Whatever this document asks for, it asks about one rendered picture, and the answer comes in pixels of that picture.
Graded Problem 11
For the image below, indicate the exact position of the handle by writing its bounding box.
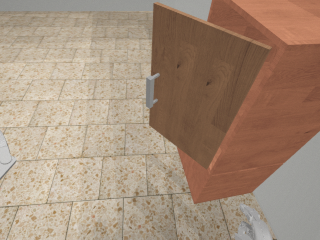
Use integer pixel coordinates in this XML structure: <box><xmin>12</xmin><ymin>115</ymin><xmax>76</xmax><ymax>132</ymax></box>
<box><xmin>146</xmin><ymin>73</ymin><xmax>160</xmax><ymax>109</ymax></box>

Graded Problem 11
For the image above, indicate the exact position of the cupboard door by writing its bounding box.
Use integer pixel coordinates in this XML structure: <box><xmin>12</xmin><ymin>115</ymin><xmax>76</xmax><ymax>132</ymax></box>
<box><xmin>149</xmin><ymin>2</ymin><xmax>272</xmax><ymax>170</ymax></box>

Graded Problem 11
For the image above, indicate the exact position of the right robot hand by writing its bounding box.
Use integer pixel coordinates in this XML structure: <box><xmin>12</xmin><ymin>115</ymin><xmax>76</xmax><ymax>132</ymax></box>
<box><xmin>234</xmin><ymin>203</ymin><xmax>273</xmax><ymax>240</ymax></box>

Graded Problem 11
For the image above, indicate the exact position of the left robot hand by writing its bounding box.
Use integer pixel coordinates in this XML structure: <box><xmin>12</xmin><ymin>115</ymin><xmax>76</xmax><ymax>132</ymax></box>
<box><xmin>0</xmin><ymin>130</ymin><xmax>17</xmax><ymax>180</ymax></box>

